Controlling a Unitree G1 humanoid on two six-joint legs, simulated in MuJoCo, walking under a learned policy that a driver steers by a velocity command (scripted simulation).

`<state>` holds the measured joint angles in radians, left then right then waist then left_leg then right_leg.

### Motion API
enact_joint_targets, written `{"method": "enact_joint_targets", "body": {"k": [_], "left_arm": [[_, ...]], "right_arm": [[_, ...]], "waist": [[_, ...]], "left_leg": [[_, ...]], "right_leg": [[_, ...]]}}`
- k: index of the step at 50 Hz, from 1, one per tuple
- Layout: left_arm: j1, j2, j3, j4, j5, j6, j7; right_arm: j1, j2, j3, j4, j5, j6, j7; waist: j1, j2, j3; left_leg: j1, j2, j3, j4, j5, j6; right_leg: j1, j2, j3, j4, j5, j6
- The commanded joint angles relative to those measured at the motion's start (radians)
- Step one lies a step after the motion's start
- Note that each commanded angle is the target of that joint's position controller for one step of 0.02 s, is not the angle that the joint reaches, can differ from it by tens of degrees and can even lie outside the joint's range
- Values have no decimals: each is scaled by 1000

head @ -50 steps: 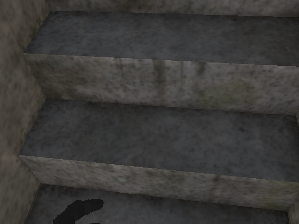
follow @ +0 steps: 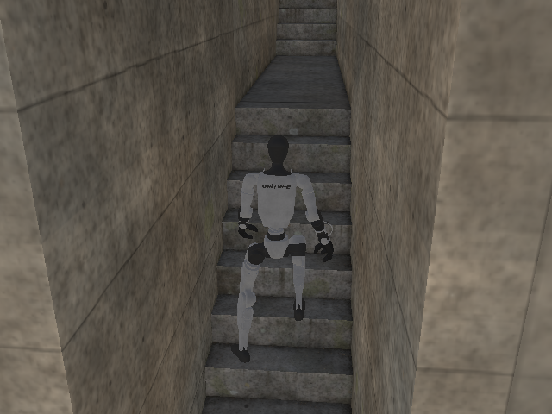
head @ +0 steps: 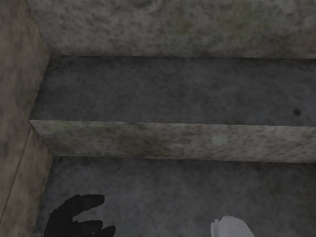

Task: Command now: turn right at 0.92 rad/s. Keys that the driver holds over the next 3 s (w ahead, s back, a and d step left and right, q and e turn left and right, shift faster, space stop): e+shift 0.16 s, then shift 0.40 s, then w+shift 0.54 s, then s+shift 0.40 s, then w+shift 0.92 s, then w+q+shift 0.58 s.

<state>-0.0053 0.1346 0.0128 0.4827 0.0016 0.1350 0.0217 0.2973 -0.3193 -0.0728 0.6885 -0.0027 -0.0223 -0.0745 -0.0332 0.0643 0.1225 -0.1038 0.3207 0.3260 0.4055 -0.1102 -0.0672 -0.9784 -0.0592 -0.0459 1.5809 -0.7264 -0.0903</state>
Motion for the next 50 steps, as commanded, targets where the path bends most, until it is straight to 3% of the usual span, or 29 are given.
{"method": "enact_joint_targets", "body": {"k": [1,2,3,5,6,8,11,14,17,22,25,28,30,31,32,33,34,35,36,37,39,41,42,43,44,47,48,49,50], "left_arm": [[193,351,144,-71,37,-21,37],[42,336,146,-124,21,-12,56],[-32,296,123,-106,44,-11,61],[-52,160,83,-15,43,-40,45],[-92,117,72,-10,35,-62,44],[10,157,88,56,37,-88,61],[105,191,116,102,28,-115,54],[115,150,100,117,51,-114,84],[151,223,118,111,60,-122,91],[263,246,112,131,57,-124,97],[229,271,113,135,56,-159,87],[116,258,106,116,46,-157,84],[107,230,118,114,21,-123,41],[37,210,110,122,10,-124,10],[24,156,90,144,29,-127,-11],[73,101,84,155,106,-137,-7],[90,69,79,169,86,-148,-25],[217,-36,42,127,69,-160,-28],[174,-9,39,88,65,-141,-28],[148,12,29,92,66,-118,-47],[15,112,41,57,106,-104,-61],[-93,98,26,11,101,-90,-57],[-117,100,19,-10,94,-69,-55],[-77,87,20,-7,84,-36,-33],[-89,100,31,32,95,-26,-24],[-266,19,-19,-45,75,-46,-27],[-137,40,-30,32,29,-26,-31],[-67,171,-14,-14,19,-25,-46],[101,183,9,29,26,-22,-40]], "right_arm": [[-268,-97,-33,-285,-14,-18,82],[-283,-16,-13,-275,-56,-40,107],[-286,62,8,-281,-63,-30,104],[-147,117,36,-230,-73,-5,82],[-105,95,27,-162,-61,-8,66],[-197,66,26,-179,-56,-11,52],[-254,42,32,-185,-61,-24,41],[-334,69,43,-213,-44,16,22],[-352,82,36,-230,-22,9,15],[-510,158,84,-320,-38,-3,19],[-502,142,96,-345,-33,6,10],[-434,149,130,-375,-15,19,33],[-231,168,146,-325,-7,4,53],[26,103,113,-227,14,-6,52],[124,96,93,-134,41,-3,41],[89,64,65,-79,48,-15,18],[62,50,67,-44,-3,-35,11],[102,19,72,-10,-46,-46,19],[190,-24,39,27,-58,-47,24],[135,-72,9,13,-40,-52,5],[9,-38,20,7,4,-82,-2],[73,-4,34,61,-14,-111,-14],[19,-44,22,50,-19,-127,-18],[-61,-87,10,21,-18,-139,-22],[4,-61,14,52,-7,-137,-7],[210,30,37,153,-8,-83,-5],[66,11,46,106,40,-72,-20],[23,-31,45,51,50,-99,-41],[-12,-104,37,24,88,-139,-49]], "waist": [[165,-446,-498],[140,-359,-489],[75,-356,-424],[-50,-254,-126],[-31,-333,-159],[21,-375,-165],[38,-229,-212],[60,-236,-218],[96,-197,-273],[166,-140,-221],[122,-128,-227],[35,-102,-273],[-47,79,-371],[-170,201,-411],[-191,191,-343],[-140,85,-191],[-72,-11,-129],[44,142,-192],[28,151,-280],[34,177,-397],[49,128,-212],[73,24,-11],[119,62,16],[143,153,-2],[107,34,21],[45,17,48],[134,9,-95],[189,47,-179],[245,141,-307]], "left_leg": [[-559,-274,-288,1004,-38,52],[-634,-317,-473,1390,-85,43],[-684,-338,-500,1583,-3,59],[-716,-324,-440,1477,129,71],[-737,-372,-414,1584,114,86],[-878,-418,-421,1693,31,77],[-901,-368,-430,1538,-51,77],[-871,-343,-377,1436,-71,35],[-889,-341,-376,1530,-181,45],[-1225,-315,-463,1762,-436,73],[-1160,-284,-482,1697,-547,81],[-748,-173,-533,1113,-366,134],[-254,-236,-448,620,-259,188],[49,-242,-382,411,83,179],[104,-216,-423,102,201,190],[63,-140,-447,-217,263,171],[247,-121,-445,-149,285,105],[427,-9,-485,322,1558,-7],[511,-27,-515,352,1491,58],[502,-16,-726,210,878,164],[360,6,-702,43,320,216],[205,41,-555,12,704,174],[94,62,-524,-88,607,150],[-17,134,-584,-172,401,244],[64,84,-459,-179,430,202],[128,-95,-197,-209,1060,73],[-80,-181,-65,-213,1594,34],[-181,-117,-188,-165,2018,89],[-115,-19,-242,-15,2549,117]], "right_leg": [[670,-15,1101,-1070,-307,-234],[586,-66,1142,-1273,-386,-179],[513,-58,998,-1195,-223,-141],[301,56,585,-876,123,-81],[336,51,478,-818,326,-102],[490,53,485,-847,527,-140],[642,-2,505,-906,758,-171],[646,-35,457,-968,970,-165],[760,-117,468,-1046,1209,-213],[990,-159,490,-1103,949,-232],[959,-190,459,-1133,1013,-226],[764,-144,348,-1170,999,-66],[607,-8,182,-1004,930,46],[479,68,140,-746,889,107],[403,138,193,-587,499,90],[339,238,237,-268,248,41],[78,271,319,2,280,31],[-200,265,312,349,229,72],[-337,265,237,607,190,80],[-401,234,217,872,265,82],[-558,198,220,943,283,64],[-551,156,238,811,243,30],[-481,132,245,716,239,29],[-423,130,282,870,249,31],[-518,157,238,924,248,18],[-459,173,-5,547,98,-48],[44,220,-168,215,90,-74],[392,282,-183,-106,109,-55],[546,302,-186,-102,160,-58]]}}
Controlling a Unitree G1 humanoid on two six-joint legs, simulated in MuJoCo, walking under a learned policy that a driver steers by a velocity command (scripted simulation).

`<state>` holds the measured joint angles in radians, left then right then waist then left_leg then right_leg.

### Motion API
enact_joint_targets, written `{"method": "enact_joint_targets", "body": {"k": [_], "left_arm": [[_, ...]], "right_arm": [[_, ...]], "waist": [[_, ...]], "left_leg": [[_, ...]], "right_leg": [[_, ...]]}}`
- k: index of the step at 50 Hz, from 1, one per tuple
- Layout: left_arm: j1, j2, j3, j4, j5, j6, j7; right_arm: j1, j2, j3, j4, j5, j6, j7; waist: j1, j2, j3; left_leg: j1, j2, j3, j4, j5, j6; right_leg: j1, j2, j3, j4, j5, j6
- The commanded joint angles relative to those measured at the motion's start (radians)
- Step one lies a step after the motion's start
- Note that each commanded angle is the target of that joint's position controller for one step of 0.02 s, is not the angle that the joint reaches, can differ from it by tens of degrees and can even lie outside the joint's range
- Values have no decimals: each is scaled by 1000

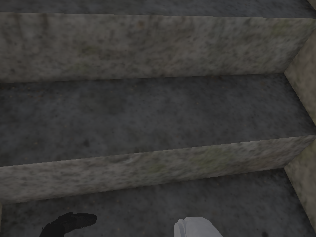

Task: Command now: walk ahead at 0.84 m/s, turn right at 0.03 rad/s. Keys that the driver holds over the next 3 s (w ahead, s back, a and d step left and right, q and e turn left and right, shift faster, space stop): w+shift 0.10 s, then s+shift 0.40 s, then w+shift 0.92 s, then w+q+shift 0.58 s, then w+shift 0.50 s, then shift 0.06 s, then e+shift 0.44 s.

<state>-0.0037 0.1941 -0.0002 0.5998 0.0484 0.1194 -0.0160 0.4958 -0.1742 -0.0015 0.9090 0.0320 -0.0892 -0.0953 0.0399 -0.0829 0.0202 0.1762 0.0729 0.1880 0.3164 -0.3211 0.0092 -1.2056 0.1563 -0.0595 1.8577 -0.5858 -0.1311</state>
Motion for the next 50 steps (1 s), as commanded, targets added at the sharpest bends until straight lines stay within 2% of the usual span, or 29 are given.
{"method": "enact_joint_targets", "body": {"k": [1,2,3,4,5,7,9,12,14,15,16,18,20,21,22,24,25,27,30,32,34,36,38,39,40,41,44,47,50], "left_arm": [[13,152,29,-47,5,-18,-19],[211,162,37,-15,38,-34,-24],[67,200,97,-21,-44,-88,-42],[268,216,134,38,23,-93,-20],[341,252,155,110,75,-128,-16],[213,222,142,186,83,-164,25],[154,105,98,247,42,-195,14],[73,144,73,302,20,-213,-12],[9,202,65,289,-20,-200,-2],[-85,268,58,243,-35,-202,4],[-55,350,88,263,-36,-193,2],[-18,319,101,286,-13,-167,-44],[154,199,81,295,2,-113,-87],[579,91,94,337,-32,-65,-109],[489,167,121,354,-11,-27,-134],[376,154,142,305,-18,-14,-162],[320,73,103,265,-23,-8,-142],[389,95,87,275,-33,-34,-100],[411,39,49,268,11,-78,-46],[290,53,58,263,-15,-106,-22],[364,99,71,296,-28,-111,-19],[225,65,40,311,28,-127,-23],[291,88,29,358,27,-138,-60],[383,157,53,396,20,-152,-69],[428,226,98,401,-4,-156,-45],[424,65,57,423,7,-160,-8],[674,19,30,497,22,-197,49],[620,31,19,524,35,-211,48],[662,-36,-16,611,9,-194,36]], "right_arm": [[-19,-212,-21,-141,88,-82,-28],[-49,-215,-17,-157,73,-76,-29],[-79,-259,-59,-151,41,-73,-3],[-288,-216,-30,-230,13,-95,19],[-460,-76,2,-365,51,-103,6],[-526,17,36,-460,35,-54,1],[-418,40,44,-456,-20,18,5],[-488,70,52,-507,32,55,-18],[-504,28,47,-541,42,71,-30],[-322,73,73,-509,26,84,-11],[-134,67,62,-403,19,96,3],[50,7,16,-236,-9,117,16],[-202,-26,18,-249,-23,83,11],[-492,-36,21,-280,-26,101,-11],[-485,3,22,-295,-13,92,-15],[-602,-69,-5,-270,-17,64,-39],[-532,-33,6,-178,-38,66,-31],[-471,-20,7,-122,-49,114,-17],[-414,1,-1,-130,-60,127,-17],[-252,-6,-14,-111,-59,155,-18],[-364,8,-16,-150,-16,147,-17],[-408,143,19,-209,54,123,-7],[-370,199,65,-262,35,75,-49],[-508,206,93,-318,22,47,-69],[-600,89,68,-315,9,46,-62],[-642,14,38,-222,-14,53,-53],[-571,103,65,-171,-30,66,21],[-608,81,66,-115,-35,57,36],[-778,169,103,-121,-22,62,27]], "waist": [[60,316,-274],[131,451,-301],[96,41,-476],[164,125,-786],[141,159,-742],[92,130,-388],[-73,138,-71],[-135,-16,119],[-176,39,130],[-290,103,-2],[-311,36,-171],[-303,-90,-253],[-119,-10,-94],[189,300,-197],[62,280,-181],[53,244,-244],[90,241,-146],[59,256,-130],[27,438,-72],[-91,323,-73],[4,192,-105],[-31,-182,-51],[-73,-147,27],[-10,-157,52],[35,-275,68],[105,-145,93],[98,65,29],[71,79,37],[105,131,144]], "left_leg": [[-415,109,-102,122,2961,-101],[-872,-81,-65,553,2873,-275],[-1106,-153,-272,1448,654,-142],[-924,-235,-350,2010,307,-55],[-1107,-209,-475,2238,284,26],[-1349,-120,-426,2444,25,88],[-1368,-103,-435,2297,-236,102],[-1354,-152,-242,2103,-376,28],[-1136,-136,-154,1665,-296,-37],[-667,-104,-163,1338,-53,-58],[-452,-153,-168,1243,11,-60],[-492,-241,-91,1107,-4,-63],[-908,-145,-440,509,-265,25],[-1080,17,-991,313,-802,185],[-1227,36,-1114,113,-1085,188],[-1076,36,-1205,103,-1061,179],[-1151,-15,-988,178,-923,159],[-984,-59,-748,363,-859,141],[-868,-198,-397,490,-490,-38],[-739,-209,-343,573,-322,-54],[-1109,-206,-414,890,-450,-15],[-1353,-339,-117,1715,-340,-4],[-1512,-235,-85,1892,-233,23],[-1581,-178,-17,1879,-186,-15],[-1532,-62,-61,1799,-172,-25],[-1671,-111,-117,1985,-29,-24],[-1971,-126,-279,2060,226,88],[-1930,-165,-267,2103,271,108],[-1857,-195,-190,2066,215,140]], "right_leg": [[960,158,-202,-576,40,-67],[1477,100,-64,-850,-34,-213],[1605,-255,461,-1091,441,-285],[1585,-314,589,-1084,546,-334],[1580,-436,660,-1092,751,-379],[1285,-488,684,-1327,606,-310],[940,-411,382,-1429,728,-166],[652,-363,43,-1712,648,-101],[549,-322,-126,-1810,756,-44],[407,-306,-198,-1886,809,4],[577,-327,-213,-1885,861,12],[885,-294,-299,-1744,990,24],[1187,-325,-223,-1469,715,56],[1261,-300,-65,-1180,624,75],[1213,-325,36,-985,527,67],[1037,-296,211,-797,581,68],[1057,-267,236,-844,478,85],[949,-174,126,-1067,273,70],[1054,-124,-39,-1570,406,26],[1085,-145,-154,-1831,625,62],[1328,-278,-25,-1681,704,33],[1262,-363,-17,-1599,817,111],[1176,-296,-93,-1357,858,247],[1149,-362,-15,-1446,787,143],[1076,-492,185,-1679,425,32],[1177,-422,181,-1649,323,69],[1508,-432,320,-1531,287,157],[1344,-406,273,-1576,183,265],[1106,-353,235,-1677,203,302]]}}
Over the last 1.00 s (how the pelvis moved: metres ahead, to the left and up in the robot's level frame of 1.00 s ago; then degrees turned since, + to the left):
0.32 0.09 0.18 -20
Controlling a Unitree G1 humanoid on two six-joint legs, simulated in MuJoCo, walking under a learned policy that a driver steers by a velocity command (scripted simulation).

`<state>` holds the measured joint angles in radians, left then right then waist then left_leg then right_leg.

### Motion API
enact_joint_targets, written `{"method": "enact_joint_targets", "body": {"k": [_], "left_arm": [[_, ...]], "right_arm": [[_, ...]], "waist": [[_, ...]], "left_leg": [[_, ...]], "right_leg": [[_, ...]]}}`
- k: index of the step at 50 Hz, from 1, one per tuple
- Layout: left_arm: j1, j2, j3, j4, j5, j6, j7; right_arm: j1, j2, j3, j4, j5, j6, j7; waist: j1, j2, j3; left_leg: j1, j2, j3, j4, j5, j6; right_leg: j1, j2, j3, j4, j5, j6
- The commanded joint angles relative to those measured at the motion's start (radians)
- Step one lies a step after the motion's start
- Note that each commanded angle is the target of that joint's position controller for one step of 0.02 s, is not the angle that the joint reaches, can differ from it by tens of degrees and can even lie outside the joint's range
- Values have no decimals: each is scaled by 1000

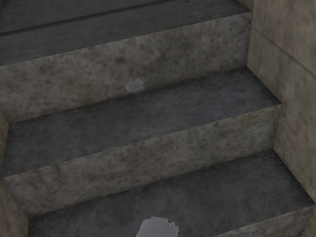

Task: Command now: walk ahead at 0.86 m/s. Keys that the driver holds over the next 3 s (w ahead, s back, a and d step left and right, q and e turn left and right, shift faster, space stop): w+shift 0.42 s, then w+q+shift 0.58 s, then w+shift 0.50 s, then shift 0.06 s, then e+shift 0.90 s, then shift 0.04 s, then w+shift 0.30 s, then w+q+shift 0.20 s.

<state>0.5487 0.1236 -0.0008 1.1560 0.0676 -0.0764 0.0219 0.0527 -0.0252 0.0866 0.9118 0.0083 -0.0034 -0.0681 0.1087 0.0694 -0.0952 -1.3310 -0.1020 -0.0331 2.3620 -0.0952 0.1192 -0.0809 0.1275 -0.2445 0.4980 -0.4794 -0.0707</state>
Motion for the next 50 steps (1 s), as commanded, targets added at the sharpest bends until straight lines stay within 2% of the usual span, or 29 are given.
{"method": "enact_joint_targets", "body": {"k": [1,7,9,10,11,12,13,14,17,21,22,23,24,25,26,27,29,31,33,35,37,40,41,42,43,44,46,47,50], "left_arm": [[130,21,-24,101,-17,-2,10],[266,45,-43,246,-72,10,64],[-59,203,14,102,-114,47,98],[-123,257,46,55,-120,55,134],[-24,197,39,-29,-77,5,138],[-302,131,10,-194,4,-22,63],[-406,99,23,-341,-26,-14,45],[-335,56,26,-383,3,-20,37],[248,85,72,-217,-18,44,39],[367,32,61,-212,-133,12,142],[549,27,40,-162,-130,4,170],[659,77,37,-104,-128,-11,190],[520,95,46,-90,-168,-43,188],[47,156,42,-231,-181,-63,157],[-110,322,71,-335,-107,-100,138],[-187,409,88,-326,-106,-102,119],[-331,454,148,-383,-51,-143,68],[-316,333,120,-365,-19,-98,55],[-282,356,137,-398,-27,-116,89],[-172,357,126,-392,-10,-93,88],[-5,286,108,-341,-48,-71,101],[-125,279,104,-361,-41,-45,89],[-231,305,103,-394,-77,-31,86],[-141,345,100,-346,-92,-6,54],[-115,339,81,-335,-94,6,30],[-289,429,94,-393,-124,-9,-16],[-484,475,138,-505,-122,-47,-57],[-631,286,100,-625,-108,-57,-94],[-700,-29,9,-743,39,-68,-69]], "right_arm": [[-366,55,25,-147,13,-25,6],[-364,-10,42,-129,36,-18,-49],[186,-201,-17,3,19,-15,-82],[348,-375,-92,15,-4,3,-71],[-18,-294,-89,-11,-7,29,-35],[26,-104,-73,-40,3,-4,-42],[53,-151,-103,-43,-27,-63,-13],[25,-154,-114,-33,-38,-101,-2],[-409,-171,-105,-118,-125,-141,12],[-643,-196,-103,-84,-167,-116,30],[-807,-189,-102,-106,-135,-117,49],[-1073,-220,-104,-172,-43,-91,52],[-1048,-188,-68,-274,-19,-40,37],[-754,-149,-52,-346,-13,0,1],[-403,-158,-72,-412,-13,45,-20],[-430,-195,-93,-432,-14,50,-20],[-4,-126,-90,-464,-78,56,-11],[-142,-208,-133,-483,-86,29,34],[-282,-243,-140,-587,-66,79,56],[-398,-228,-143,-584,-29,102,73],[-529,-159,-114,-624,-54,123,92],[-490,-135,-77,-673,-28,112,89],[-405,-118,-44,-658,10,111,106],[-287,-131,-83,-634,45,101,96],[-92,-201,-128,-553,22,106,89],[179,-276,-179,-480,9,110,62],[346,-406,-234,-466,-19,114,37],[234,-538,-277,-448,-33,108,43],[57,-417,-237,-314,-77,28,33]], "waist": [[32,-33,304],[-19,-126,272],[-308,-304,145],[-426,-138,61],[-208,505,-129],[-298,126,-204],[-244,117,-128],[-150,-109,-25],[284,-397,17],[437,-52,71],[591,-145,130],[699,-251,184],[587,-120,242],[209,153,70],[-29,125,-64],[-26,264,-43],[-223,3,-91],[-157,70,-10],[-62,-133,40],[6,-58,125],[87,-167,184],[19,-382,218],[-22,-406,199],[-28,-574,39],[-88,-547,-65],[-285,-566,-230],[-401,-349,-249],[-325,9,-155],[-136,113,-83]], "left_leg": [[-319,-35,42,19,-28,33],[86,-172,304,-311,-384,83],[1084,-195,442,-1037,-812,149],[1451,-94,321,-1386,-832,295],[1212,168,-117,-1732,3,264],[1069,210,-436,-1421,-203,325],[1008,321,-663,-1497,-350,355],[928,358,-607,-1532,-397,258],[465,331,-112,-1379,-669,113],[199,219,185,-981,-636,37],[-31,142,329,-813,-683,-14],[-167,89,339,-588,-802,16],[134,87,254,-536,-827,81],[412,121,27,-425,-609,35],[350,180,-161,-360,-479,-15],[237,195,-262,-63,-399,-28],[-123,194,-499,223,-233,-38],[-199,91,-405,269,-318,1],[-200,238,-440,47,-388,-3],[-184,221,-237,-124,-284,-18],[-323,229,-172,-155,-534,-10],[-126,309,-70,-551,-565,-4],[240,313,47,-965,-753,29],[551,207,188,-1037,-775,9],[756,49,328,-868,-827,27],[963,-30,218,-825,-641,41],[1037,-42,-203,-1304,-811,90],[919,175,-848,-1805,-1284,155],[774,105,-671,-1813,-851,75]], "right_leg": [[-85,-309,393,-342,122,232],[-173,-252,235,-437,1356,366],[-620,-143,-23,-239,2695,747],[-841,-13,23,503,2378,769],[-653,-63,292,1304,-71,357],[-789,-114,595,1571,-37,130],[-922,-126,827,1649,-114,40],[-938,-152,846,1583,-117,-27],[-607,-70,312,1314,204,58],[-518,-24,201,1328,308,74],[-290,-83,203,768,465,17],[-108,-111,203,146,829,10],[-242,-102,127,-252,1031,96],[-336,-180,373,-175,969,114],[-204,-441,839,-131,1065,78],[-30,-590,831,-193,1330,19],[270,-884,994,-178,1128,-177],[376,-697,574,-188,1124,-59],[240,-756,624,-179,634,-123],[231,-648,466,-243,446,-96],[315,-553,347,-243,354,-50],[197,-520,121,-345,598,11],[-28,-461,-27,-445,712,11],[25,-428,-46,-470,906,-97],[59,-478,-51,-248,1739,-140],[22,-506,-23,6,2305,-125],[-204,-470,98,512,1733,-87],[-523,-239,166,972,630,-20],[-832,-148,416,1619,491,-49]]}}
Over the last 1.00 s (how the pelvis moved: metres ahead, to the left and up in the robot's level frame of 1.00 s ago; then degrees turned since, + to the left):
0.08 -0.03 0.19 -6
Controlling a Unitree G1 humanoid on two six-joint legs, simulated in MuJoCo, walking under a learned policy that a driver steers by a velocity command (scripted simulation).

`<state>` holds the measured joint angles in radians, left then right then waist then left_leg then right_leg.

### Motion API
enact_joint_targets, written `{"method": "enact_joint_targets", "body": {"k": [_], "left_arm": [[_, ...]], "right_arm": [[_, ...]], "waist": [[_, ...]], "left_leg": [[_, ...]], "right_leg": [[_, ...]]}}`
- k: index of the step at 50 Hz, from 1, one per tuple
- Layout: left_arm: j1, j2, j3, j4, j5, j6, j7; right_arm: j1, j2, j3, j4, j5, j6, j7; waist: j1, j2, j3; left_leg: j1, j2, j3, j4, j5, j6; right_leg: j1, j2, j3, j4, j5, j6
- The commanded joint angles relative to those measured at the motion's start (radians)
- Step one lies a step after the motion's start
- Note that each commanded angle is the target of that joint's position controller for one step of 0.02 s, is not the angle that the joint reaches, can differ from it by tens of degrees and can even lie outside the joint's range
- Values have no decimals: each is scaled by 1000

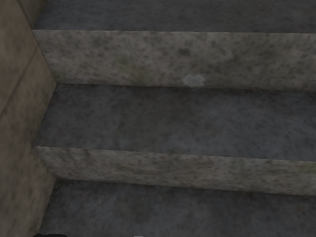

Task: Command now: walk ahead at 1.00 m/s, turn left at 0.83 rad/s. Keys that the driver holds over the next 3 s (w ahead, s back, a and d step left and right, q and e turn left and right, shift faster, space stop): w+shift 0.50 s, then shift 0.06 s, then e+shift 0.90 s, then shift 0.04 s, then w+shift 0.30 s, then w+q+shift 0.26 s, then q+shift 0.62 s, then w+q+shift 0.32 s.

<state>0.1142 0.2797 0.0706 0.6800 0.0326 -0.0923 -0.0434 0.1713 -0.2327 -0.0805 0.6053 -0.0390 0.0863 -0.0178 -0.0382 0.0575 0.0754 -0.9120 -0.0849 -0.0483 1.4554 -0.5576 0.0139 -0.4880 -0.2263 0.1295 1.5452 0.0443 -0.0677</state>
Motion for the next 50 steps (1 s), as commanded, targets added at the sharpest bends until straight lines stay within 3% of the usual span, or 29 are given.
{"method": "enact_joint_targets", "body": {"k": [1,3,4,6,8,12,15,17,19,20,22,24,25,26,27,28,30,32,34,38,40,42,43,44,45,46,47,48,50], "left_arm": [[-191,-222,-83,-263,82,-59,17],[-88,-173,-92,-230,53,-52,70],[-94,-172,-95,-236,63,-50,78],[-138,-119,-83,-236,26,-48,80],[-198,-133,-87,-222,-15,-39,66],[-418,-254,-138,-292,-30,-2,62],[-431,-287,-150,-292,-22,64,56],[-400,-310,-149,-276,12,60,33],[-312,-313,-154,-235,17,43,15],[-266,-275,-148,-215,-8,56,23],[-21,-136,-101,-138,-15,107,57],[-56,-4,-61,-43,-28,94,71],[84,-8,-42,-19,-51,129,65],[7,5,-10,38,-45,137,59],[-1,12,6,36,21,136,66],[-10,28,11,46,63,118,89],[-11,-99,-36,131,47,74,108],[-42,-78,-45,102,0,40,101],[-60,15,-22,96,-14,12,87],[152,90,27,126,13,22,101],[165,112,40,129,12,24,120],[-35,140,41,35,2,41,146],[-62,144,61,16,-38,62,133],[-75,153,72,39,-40,81,108],[-113,105,84,-69,-56,87,75],[68,40,69,-19,4,81,29],[236,37,67,-43,23,82,19],[234,84,81,-27,49,112,20],[122,128,87,-10,69,189,31]], "right_arm": [[-39,-123,-50,75,-32,-81,-12],[0,-48,-32,147,-53,-118,16],[38,-55,-44,180,-44,-131,21],[79,-47,-41,218,-17,-162,0],[140,-6,-27,277,5,-167,-9],[289,-50,-30,394,34,-189,-11],[405,-45,-20,383,23,-204,-59],[409,-35,-4,364,32,-199,-78],[321,-21,8,302,41,-194,-87],[250,-51,-1,256,53,-211,-95],[148,-194,-51,167,84,-281,-66],[252,-162,-56,148,126,-306,-24],[129,-196,-65,123,128,-325,-10],[108,-36,-52,94,40,-318,-17],[42,75,-18,13,4,-314,-41],[-22,135,19,-92,-4,-282,-65],[3,135,70,-160,-16,-219,-83],[126,73,59,-119,2,-181,-94],[13,58,66,-172,21,-162,-113],[-159,68,75,-185,46,-158,-100],[-242,69,85,-204,37,-171,-94],[-158,39,106,-196,29,-181,-64],[-122,15,94,-197,39,-172,-70],[37,6,80,-154,68,-146,-68],[253,-82,48,-101,43,-154,-61],[103,-88,33,-118,108,-155,-72],[-120,-105,39,-198,87,-166,-98],[-259,-53,56,-235,74,-179,-121],[-182,36,75,-155,60,-201,-137]], "waist": [[81,140,-200],[111,166,-216],[107,159,-208],[83,130,-94],[52,-12,-8],[-16,-88,48],[-68,5,-75],[-56,-51,-130],[1,-42,-218],[49,-4,-271],[160,97,-476],[41,33,-639],[196,-128,-666],[123,-291,-545],[119,-130,-523],[80,-93,-428],[-43,48,-85],[-104,116,8],[-116,95,98],[96,-225,-63],[158,-256,-156],[30,-1,-192],[4,-4,-222],[-93,-102,-284],[-168,131,-466],[-42,375,-659],[93,465,-798],[171,379,-710],[166,14,-322]], "left_leg": [[354,78,-598,-855,-312,189],[416,91,-569,-914,-218,207],[446,120,-575,-986,-150,195],[412,169,-522,-1077,-47,185],[442,200,-439,-1136,-12,166],[587,213,-242,-1316,36,133],[757,291,-235,-1505,274,213],[941,293,-92,-1444,706,192],[851,253,95,-1344,1611,161],[755,269,79,-1244,2178,175],[893,373,-2,-932,2723,232],[659,235,-31,-627,2514,86],[595,112,-17,-317,1894,31],[297,-76,-98,289,684,-37],[-58,-138,-325,862,523,-18],[-172,-90,-341,992,459,31],[-233,-36,-329,927,330,30],[-140,-16,-283,737,307,-11],[-123,43,-86,571,240,-29],[-331,78,33,777,49,-30],[-380,100,-20,793,-130,-47],[39,165,-7,-8,4,-38],[485,142,11,-402,153,-36],[763,78,83,-640,190,-56],[1263,255,-190,-836,514,15],[1282,461,-380,-731,814,67],[1100,525,-511,-701,689,128],[876,503,-468,-691,400,86],[615,465,-278,-591,229,55]], "right_leg": [[-519,207,32,597,22,-50],[-636,230,21,776,-54,-28],[-717,230,18,821,-109,-33],[-775,203,-8,764,-160,-10],[-877,171,-54,720,-194,-2],[-1061,171,-202,551,-347,-38],[-985,152,-319,633,-387,-69],[-957,138,-320,528,-437,-99],[-548,210,-413,242,-522,-130],[-298,276,-408,58,-572,-126],[-86,326,-295,-157,-666,-118],[343,322,-218,-443,-604,-165],[387,305,-114,-613,-565,-194],[404,156,147,-774,-429,-344],[450,12,399,-854,-225,-433],[318,-72,509,-1027,-462,-415],[4,34,389,-1119,-546,-285],[-110,102,181,-1115,-217,-218],[-214,120,116,-1171,-65,-232],[234,145,37,-1147,301,-289],[459,102,90,-1142,448,-265],[290,232,-18,-1123,375,-111],[11,252,29,-1107,369,-67],[-56,287,83,-991,357,-54],[-287,481,-22,-606,102,161],[-314,391,129,-82,-556,191],[-279,378,127,219,-575,251],[-247,310,92,293,-424,226],[-344,230,26,205,-213,134]]}}
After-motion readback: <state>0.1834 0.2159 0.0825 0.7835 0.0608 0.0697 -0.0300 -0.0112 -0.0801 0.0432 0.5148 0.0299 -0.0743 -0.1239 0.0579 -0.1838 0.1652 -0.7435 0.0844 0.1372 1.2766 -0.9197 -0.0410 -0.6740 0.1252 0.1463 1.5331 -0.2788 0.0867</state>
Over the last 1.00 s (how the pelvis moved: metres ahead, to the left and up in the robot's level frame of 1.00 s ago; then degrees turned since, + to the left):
0.16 -0.05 0.07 29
